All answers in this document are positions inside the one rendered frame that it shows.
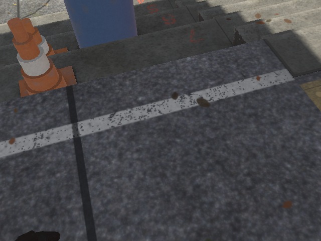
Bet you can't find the robot left hand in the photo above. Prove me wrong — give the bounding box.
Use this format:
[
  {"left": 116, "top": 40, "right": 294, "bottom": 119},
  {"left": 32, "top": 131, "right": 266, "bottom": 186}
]
[{"left": 15, "top": 230, "right": 60, "bottom": 241}]

